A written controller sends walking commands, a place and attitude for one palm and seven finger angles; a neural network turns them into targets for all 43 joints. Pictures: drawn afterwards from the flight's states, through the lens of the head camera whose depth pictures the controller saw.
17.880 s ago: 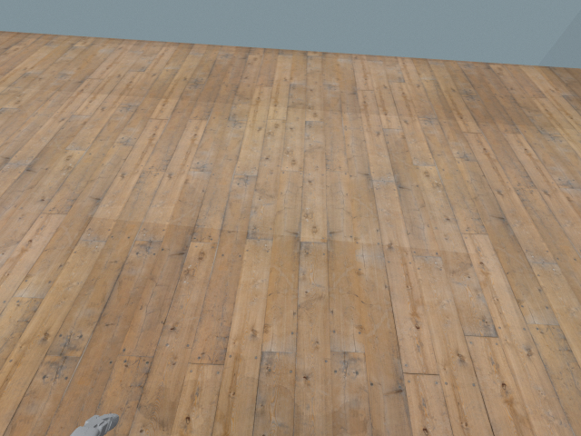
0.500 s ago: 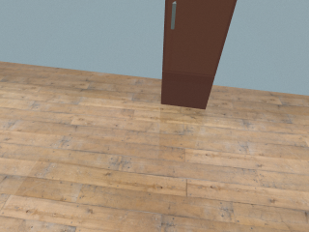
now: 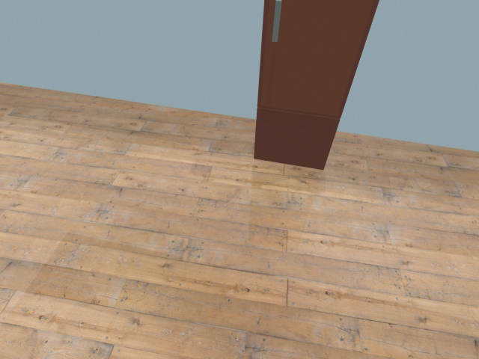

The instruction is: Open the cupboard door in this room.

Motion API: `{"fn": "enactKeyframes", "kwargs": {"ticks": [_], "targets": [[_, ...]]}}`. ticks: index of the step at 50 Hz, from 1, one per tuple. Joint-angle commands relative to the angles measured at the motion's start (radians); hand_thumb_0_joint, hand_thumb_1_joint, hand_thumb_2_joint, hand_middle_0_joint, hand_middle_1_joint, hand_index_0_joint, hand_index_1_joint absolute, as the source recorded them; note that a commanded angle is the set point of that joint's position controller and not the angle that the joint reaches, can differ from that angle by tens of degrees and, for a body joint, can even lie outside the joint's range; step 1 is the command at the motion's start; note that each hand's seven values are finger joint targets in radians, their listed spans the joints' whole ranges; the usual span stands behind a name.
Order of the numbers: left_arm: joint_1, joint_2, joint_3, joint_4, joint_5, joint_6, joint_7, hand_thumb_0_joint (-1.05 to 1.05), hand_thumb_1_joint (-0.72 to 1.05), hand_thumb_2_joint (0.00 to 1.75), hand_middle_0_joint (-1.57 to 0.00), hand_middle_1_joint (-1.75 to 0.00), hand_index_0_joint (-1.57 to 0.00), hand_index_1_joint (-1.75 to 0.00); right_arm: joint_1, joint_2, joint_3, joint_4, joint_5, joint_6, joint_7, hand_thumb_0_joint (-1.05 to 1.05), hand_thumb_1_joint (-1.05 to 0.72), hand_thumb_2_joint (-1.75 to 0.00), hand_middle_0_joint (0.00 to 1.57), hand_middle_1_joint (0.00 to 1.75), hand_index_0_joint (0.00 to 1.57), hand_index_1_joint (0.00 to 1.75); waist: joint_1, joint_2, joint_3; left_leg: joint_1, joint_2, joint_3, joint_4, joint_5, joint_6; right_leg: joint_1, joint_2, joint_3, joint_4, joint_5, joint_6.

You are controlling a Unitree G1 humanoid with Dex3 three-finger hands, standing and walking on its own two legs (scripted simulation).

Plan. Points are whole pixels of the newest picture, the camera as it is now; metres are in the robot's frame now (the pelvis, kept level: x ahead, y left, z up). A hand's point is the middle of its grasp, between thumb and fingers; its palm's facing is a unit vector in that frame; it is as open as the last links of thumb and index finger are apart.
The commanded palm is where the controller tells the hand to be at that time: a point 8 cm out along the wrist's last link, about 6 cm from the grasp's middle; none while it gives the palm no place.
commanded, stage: stand and wait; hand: left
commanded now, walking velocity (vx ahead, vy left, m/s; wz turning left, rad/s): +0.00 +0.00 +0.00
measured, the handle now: (277, 19) +1.30 -0.08 +0.05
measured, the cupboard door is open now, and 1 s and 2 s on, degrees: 0 0 0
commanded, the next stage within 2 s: look at it before walking up in 0.10 s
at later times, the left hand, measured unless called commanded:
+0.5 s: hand out of the picture +0.00 +0.18 -0.18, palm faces +0.03 -0.98 -0.20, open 7.4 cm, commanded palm none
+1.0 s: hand out of the picture +0.02 +0.22 -0.18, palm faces +0.00 -0.98 -0.20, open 7.4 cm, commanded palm none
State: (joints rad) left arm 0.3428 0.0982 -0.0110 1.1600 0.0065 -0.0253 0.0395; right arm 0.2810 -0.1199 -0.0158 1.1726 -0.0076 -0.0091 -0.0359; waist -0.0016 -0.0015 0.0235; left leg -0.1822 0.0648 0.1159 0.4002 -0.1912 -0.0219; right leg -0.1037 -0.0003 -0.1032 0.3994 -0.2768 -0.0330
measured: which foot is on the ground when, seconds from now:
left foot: down 0.00-1.00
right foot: down 0.00-1.00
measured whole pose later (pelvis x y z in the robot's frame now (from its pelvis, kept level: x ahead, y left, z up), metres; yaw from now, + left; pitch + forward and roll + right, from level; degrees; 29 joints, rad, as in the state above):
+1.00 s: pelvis +0.02 +0.02 -0.01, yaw -3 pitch -1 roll -1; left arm 0.31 0.20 0.03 1.12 0.02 0.01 -0.01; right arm 0.25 -0.21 -0.03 1.11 -0.03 0.00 -0.01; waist 0.01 0.00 0.00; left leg -0.21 0.08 0.16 0.55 -0.36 0.00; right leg -0.11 0.00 -0.05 0.47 -0.34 -0.02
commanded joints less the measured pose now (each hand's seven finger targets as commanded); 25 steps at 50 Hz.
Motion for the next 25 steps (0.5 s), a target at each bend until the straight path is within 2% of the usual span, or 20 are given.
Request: {"fn": "enactKeyframes", "kwargs": {"ticks": [1, 5, 11, 20, 25], "targets": [[0.086, 0.099, 0.014, -0.017, 0.004, -0.011, 0.012, 0.0, 0.9, 0.9, -0.2, -0.3, -0.2, -0.3, 0.068, -0.076, -0.011, -0.021, 0.004, -0.005, 0.002, 0.0, -0.9, -0.9, 0.2, 0.3, 0.2, 0.3, -0.004, -0.018, 0.074, 0.048, 0.07, -0.077, -0.033, 0.095, 0.03, -0.119, -0.135, 0.119, -0.116, 0.198, 0.014], [0.078, 0.113, 0.018, -0.023, 0.003, -0.013, 0.011, 0.0, 0.9, 0.9, -0.2, -0.3, -0.2, -0.3, 0.063, -0.088, -0.01, -0.024, 0.002, -0.009, 0.001, 0.0, -0.9, -0.9, 0.2, 0.3, 0.2, 0.3, -0.003, -0.004, 0.061, 0.048, 0.071, -0.077, -0.032, 0.124, 0.03, -0.089, -0.135, 0.116, -0.104, 0.251, 0.012], [0.063, 0.131, 0.022, -0.031, 0.004, -0.011, 0.01, 0.0, 0.9, 0.9, -0.2, -0.3, -0.2, -0.3, 0.049, -0.108, -0.011, -0.032, 0.002, -0.009, 0.001, 0.0, -0.9, -0.9, 0.2, 0.3, 0.2, 0.3, 0.001, -0.01, 0.072, 0.044, 0.071, -0.082, -0.034, 0.118, 0.032, -0.085, -0.134, 0.108, -0.109, 0.229, 0.01], [0.034, 0.175, 0.032, -0.048, 0.004, -0.017, 0.007, 0.0, 0.9, 0.9, -0.2, -0.3, -0.2, -0.3, 0.026, -0.144, -0.018, -0.041, 0.002, -0.016, 0.001, 0.0, -0.9, -0.9, 0.2, 0.3, 0.2, 0.3, 0.002, -0.021, 0.024, 0.066, 0.076, -0.084, -0.028, 0.163, 0.036, -0.037, -0.143, 0.104, -0.098, 0.323, 0.006], [0.007, 0.196, 0.034, -0.056, 0.004, -0.014, 0.005, 0.0, 0.9, 0.9, -0.2, -0.3, -0.2, -0.3, 0.006, -0.166, -0.02, -0.047, 0.002, -0.015, 0.002, 0.0, -0.9, -0.9, 0.2, 0.3, 0.2, 0.3, 0.002, -0.012, 0.057, 0.058, 0.077, -0.09, -0.043, 0.143, 0.036, -0.05, -0.14, 0.107, -0.11, 0.273, 0.004]]}}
